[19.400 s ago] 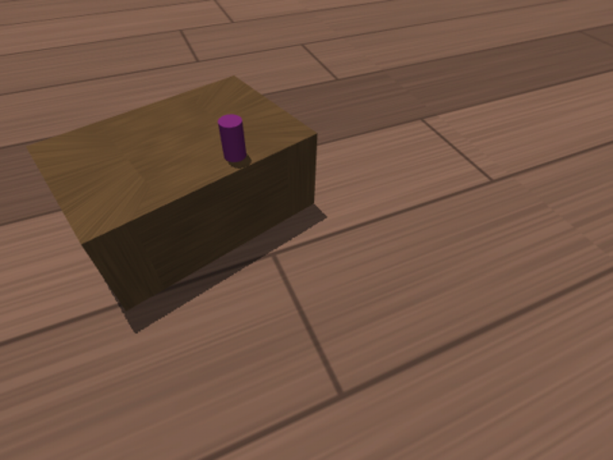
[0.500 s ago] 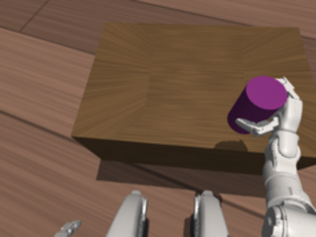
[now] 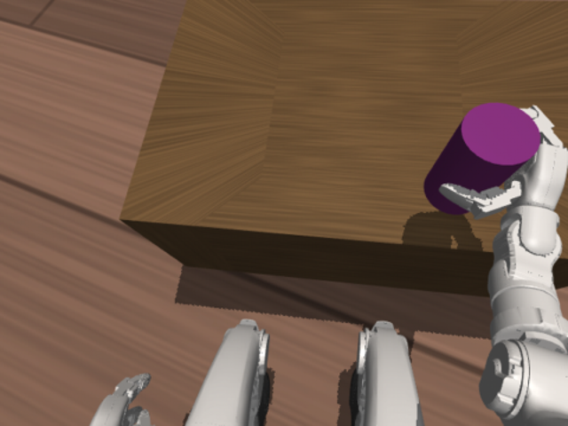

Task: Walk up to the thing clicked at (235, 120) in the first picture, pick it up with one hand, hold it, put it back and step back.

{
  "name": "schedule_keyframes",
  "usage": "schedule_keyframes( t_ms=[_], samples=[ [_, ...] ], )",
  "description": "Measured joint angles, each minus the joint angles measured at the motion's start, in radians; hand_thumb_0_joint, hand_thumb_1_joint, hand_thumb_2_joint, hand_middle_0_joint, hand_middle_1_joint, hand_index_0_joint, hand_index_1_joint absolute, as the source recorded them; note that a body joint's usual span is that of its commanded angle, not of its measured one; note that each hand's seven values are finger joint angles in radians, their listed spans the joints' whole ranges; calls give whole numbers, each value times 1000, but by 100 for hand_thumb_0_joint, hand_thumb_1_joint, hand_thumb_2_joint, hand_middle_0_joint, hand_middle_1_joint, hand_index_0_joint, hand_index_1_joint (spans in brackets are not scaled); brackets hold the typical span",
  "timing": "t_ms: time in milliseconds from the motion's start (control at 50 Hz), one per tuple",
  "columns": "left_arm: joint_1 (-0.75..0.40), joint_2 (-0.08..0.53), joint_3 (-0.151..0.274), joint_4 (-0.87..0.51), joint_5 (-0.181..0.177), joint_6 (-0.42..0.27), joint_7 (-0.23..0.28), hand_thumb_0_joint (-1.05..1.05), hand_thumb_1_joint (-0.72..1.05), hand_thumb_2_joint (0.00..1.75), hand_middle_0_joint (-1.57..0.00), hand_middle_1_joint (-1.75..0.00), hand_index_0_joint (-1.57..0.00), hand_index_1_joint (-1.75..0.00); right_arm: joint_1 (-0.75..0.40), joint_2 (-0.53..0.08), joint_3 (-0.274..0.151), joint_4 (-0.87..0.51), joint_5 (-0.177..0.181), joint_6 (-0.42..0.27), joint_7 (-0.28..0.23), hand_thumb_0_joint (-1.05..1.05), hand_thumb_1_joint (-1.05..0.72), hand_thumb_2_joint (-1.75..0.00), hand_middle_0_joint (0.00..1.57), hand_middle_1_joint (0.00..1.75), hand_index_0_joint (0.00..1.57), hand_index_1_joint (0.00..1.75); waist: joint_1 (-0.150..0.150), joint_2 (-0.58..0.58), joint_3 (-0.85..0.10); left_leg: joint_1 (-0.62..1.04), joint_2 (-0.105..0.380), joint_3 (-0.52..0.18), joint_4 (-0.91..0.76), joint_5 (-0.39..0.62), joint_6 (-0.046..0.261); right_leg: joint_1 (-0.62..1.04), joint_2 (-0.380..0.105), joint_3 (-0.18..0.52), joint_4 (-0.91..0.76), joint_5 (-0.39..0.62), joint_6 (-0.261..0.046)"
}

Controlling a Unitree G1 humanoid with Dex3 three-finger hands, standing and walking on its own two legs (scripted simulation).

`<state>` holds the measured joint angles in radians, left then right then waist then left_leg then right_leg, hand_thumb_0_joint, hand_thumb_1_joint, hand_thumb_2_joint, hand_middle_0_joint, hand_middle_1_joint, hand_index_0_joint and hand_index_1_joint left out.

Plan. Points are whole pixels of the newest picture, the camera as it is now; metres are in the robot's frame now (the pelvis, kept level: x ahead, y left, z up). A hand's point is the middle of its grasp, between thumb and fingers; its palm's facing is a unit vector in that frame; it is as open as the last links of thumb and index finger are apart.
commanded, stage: lower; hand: right
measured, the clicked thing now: (472, 165) +0.47 -0.22 +0.01
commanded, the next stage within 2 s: loosen in 1.22 s
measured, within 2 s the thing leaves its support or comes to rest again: rests again in 0.94 s
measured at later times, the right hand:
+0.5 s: hand (466, 185) +0.47 -0.24 -0.06, palm faces +0.22 +0.98 -0.01, open 11.6 cm
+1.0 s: hand (461, 194) +0.47 -0.24 -0.10, palm faces +0.23 +0.97 -0.01, open 11.6 cm
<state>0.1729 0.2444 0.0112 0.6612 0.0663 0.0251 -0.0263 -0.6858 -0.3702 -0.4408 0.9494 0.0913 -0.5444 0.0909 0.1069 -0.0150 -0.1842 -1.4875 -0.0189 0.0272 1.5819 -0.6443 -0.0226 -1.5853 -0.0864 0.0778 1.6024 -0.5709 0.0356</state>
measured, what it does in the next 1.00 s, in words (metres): lowers itself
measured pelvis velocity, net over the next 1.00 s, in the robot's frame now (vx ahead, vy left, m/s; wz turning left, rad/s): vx -0.02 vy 0.00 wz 0.03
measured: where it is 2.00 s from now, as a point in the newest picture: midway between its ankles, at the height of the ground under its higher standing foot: outside the picture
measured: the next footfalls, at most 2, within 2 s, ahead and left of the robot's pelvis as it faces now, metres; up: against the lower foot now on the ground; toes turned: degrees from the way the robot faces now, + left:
none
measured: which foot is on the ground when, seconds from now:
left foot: down 0.00-1.00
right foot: down 0.00-1.00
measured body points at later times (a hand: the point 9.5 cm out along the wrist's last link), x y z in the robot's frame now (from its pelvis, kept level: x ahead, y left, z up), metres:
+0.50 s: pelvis -0.01 +0.00 -0.07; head +0.18 -0.03 +0.34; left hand +0.09 +0.27 -0.19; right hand +0.45 -0.29 -0.06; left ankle +0.04 +0.13 -0.54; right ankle +0.07 -0.14 -0.54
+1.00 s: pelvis -0.02 +0.00 -0.10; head +0.18 -0.03 +0.30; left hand +0.08 +0.28 -0.22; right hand +0.46 -0.29 -0.10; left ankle +0.04 +0.13 -0.54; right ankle +0.07 -0.14 -0.54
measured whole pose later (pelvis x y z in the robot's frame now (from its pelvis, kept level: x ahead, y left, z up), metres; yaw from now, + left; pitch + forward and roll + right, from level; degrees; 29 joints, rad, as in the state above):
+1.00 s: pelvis -0.02 +0.00 -0.10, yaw +2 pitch +35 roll +5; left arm 0.15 0.27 0.01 0.66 0.07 0.04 -0.02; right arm -0.76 -0.45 -0.50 0.94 0.10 -0.49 0.14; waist 0.11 -0.01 -0.18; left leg -1.84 -0.03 0.03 1.93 -0.72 -0.03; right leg -1.94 -0.08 0.11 1.94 -0.63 0.04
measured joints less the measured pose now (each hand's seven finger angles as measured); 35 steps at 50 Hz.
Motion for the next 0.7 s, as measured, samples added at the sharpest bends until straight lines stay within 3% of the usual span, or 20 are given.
schedule_keyframes(
  t_ms=[300,700],
  samples=[
    [4,10,-1,0,8,1,-8,0,89,90,-19,-29,-20,-30,-25,-29,-27,25,4,-21,35,-1,61,-92,69,109,69,108,8,4,-9,-153,-2,-1,140,-33,-3,-156,3,11,136,-27,0],
    [-13,11,-4,0,3,9,-2,0,89,90,-19,-29,-19,-30,-71,-72,-51,16,-2,27,51,-1,61,-92,68,109,69,109,9,5,-1,-300,-9,0,291,-54,-5,-304,5,27,282,-41,3]
  ],
)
